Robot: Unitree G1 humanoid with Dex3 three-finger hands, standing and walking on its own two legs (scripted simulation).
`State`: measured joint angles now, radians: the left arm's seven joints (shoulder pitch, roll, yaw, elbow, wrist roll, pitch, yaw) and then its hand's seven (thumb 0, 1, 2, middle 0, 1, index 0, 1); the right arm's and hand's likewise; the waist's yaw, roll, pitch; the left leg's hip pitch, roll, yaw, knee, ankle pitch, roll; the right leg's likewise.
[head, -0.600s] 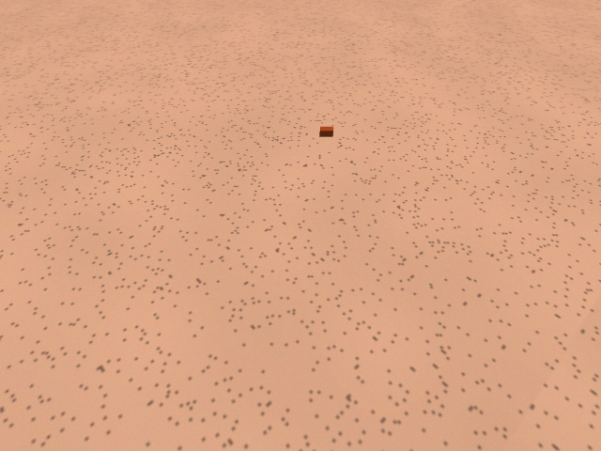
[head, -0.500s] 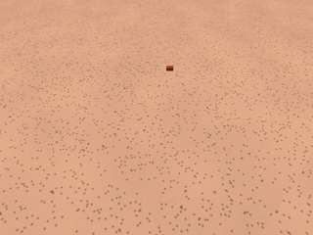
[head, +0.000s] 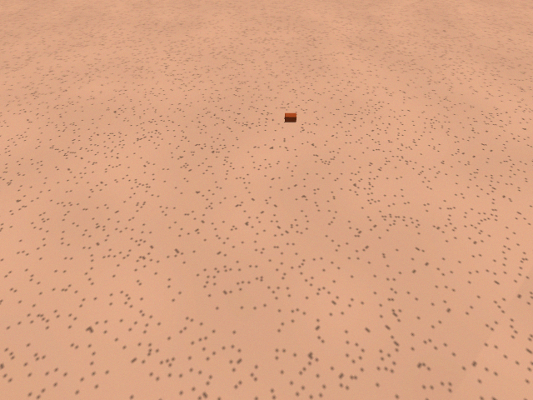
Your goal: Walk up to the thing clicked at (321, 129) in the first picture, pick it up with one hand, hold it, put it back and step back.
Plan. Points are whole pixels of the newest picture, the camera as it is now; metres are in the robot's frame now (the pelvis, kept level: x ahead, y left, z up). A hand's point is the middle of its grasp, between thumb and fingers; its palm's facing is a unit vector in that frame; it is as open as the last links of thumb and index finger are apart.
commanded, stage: stand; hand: left
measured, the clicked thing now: (290, 117) +1.92 -0.13 -0.76
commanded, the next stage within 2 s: walk up in 0.52 s
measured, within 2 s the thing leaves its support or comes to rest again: neither
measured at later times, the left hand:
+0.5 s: hand out of the picture +0.07 +0.25 -0.16, palm faces -0.03 -0.94 -0.34, open 7.4 cm
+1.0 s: hand (143, 330) +0.28 +0.24 -0.13, palm faces -0.26 -0.79 -0.55, open 7.4 cm
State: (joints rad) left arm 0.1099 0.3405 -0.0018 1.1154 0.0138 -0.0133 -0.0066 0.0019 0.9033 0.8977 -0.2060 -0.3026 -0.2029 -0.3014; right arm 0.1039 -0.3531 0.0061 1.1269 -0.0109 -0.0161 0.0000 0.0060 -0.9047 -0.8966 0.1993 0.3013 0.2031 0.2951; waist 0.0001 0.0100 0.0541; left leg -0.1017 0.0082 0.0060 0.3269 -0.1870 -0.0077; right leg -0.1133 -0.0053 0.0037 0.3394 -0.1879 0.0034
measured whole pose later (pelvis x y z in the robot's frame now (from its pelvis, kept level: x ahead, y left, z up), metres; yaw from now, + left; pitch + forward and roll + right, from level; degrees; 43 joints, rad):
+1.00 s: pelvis +0.13 -0.04 -0.04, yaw -22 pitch -3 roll -2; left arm 0.32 0.43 0.07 0.96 0.00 -0.08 -0.01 0.00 0.90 0.90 -0.20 -0.30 -0.20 -0.30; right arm 0.12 -0.52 -0.09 0.91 -0.05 0.01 0.14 0.01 -0.91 -0.90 0.19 0.30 0.20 0.29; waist 0.02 0.19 0.01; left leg -0.42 0.04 -0.02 1.15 -0.50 -0.01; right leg -0.30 -0.04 -0.10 0.72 -0.36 0.00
